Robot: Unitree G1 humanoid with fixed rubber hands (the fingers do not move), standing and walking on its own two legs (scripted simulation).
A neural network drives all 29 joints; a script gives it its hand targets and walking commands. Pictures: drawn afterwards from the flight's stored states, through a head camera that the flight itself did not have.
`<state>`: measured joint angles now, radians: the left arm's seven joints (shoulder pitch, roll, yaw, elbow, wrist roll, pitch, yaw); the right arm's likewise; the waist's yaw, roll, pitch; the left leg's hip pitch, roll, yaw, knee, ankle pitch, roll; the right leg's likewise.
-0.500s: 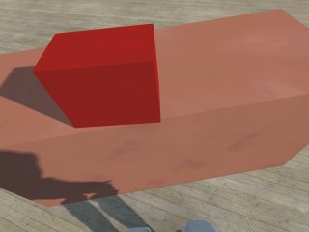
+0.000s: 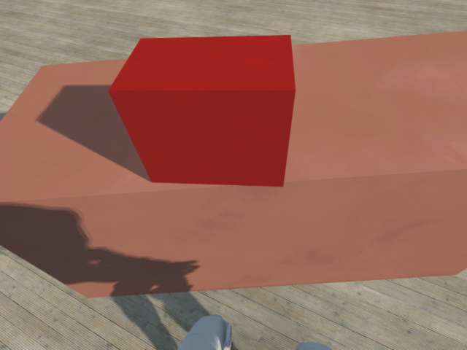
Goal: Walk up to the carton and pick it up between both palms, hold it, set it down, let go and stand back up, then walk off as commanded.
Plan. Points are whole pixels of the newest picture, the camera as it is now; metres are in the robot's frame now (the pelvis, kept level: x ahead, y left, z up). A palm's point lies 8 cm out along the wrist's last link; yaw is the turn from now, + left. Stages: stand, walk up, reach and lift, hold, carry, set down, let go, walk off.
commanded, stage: walk up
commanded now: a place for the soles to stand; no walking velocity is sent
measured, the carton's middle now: (214, 115) +0.53 +0.07 +0.10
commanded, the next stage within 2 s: none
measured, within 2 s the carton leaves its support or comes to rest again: neither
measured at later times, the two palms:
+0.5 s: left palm out of the picture +0.11 +0.34 -0.14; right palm out of the picture +0.09 -0.27 -0.07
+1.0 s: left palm out of the picture +0.10 +0.24 -0.07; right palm out of the picture +0.12 -0.38 -0.12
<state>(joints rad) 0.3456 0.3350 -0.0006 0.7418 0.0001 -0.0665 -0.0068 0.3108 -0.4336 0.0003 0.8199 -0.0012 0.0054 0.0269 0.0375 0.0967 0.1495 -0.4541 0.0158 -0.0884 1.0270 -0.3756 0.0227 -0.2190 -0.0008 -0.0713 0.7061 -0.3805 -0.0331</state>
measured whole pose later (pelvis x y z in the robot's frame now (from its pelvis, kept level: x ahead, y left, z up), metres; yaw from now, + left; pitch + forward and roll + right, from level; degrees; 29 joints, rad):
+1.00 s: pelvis +0.06 -0.08 +0.01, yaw +3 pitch -5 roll +5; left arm 0.31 0.39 0.00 0.74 0.00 -0.02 0.02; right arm 0.31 -0.40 0.00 0.87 0.00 -0.01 -0.03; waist 0.03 0.00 0.17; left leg -0.40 -0.08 -0.09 1.11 -0.40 0.01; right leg -0.35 -0.03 -0.12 0.70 -0.29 -0.03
